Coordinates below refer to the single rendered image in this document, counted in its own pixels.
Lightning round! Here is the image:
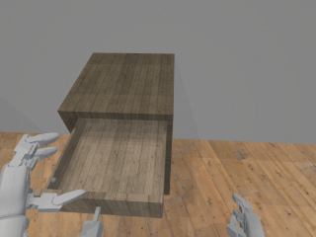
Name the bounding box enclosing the cabinet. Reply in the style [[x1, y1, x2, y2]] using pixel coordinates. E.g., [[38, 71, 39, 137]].
[[57, 52, 175, 196]]

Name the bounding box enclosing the robot left hand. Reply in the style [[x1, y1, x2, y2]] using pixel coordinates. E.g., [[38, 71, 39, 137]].
[[0, 132, 87, 218]]

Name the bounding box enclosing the robot left forearm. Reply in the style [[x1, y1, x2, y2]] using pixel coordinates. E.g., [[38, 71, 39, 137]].
[[0, 215, 30, 237]]

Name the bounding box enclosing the robot right hand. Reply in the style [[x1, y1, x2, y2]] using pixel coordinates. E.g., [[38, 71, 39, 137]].
[[226, 193, 266, 237]]

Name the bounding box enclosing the drawer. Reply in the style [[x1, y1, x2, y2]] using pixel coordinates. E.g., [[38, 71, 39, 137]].
[[31, 118, 167, 218]]

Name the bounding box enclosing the handle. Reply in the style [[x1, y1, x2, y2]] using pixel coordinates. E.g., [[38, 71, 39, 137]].
[[80, 206, 104, 237]]

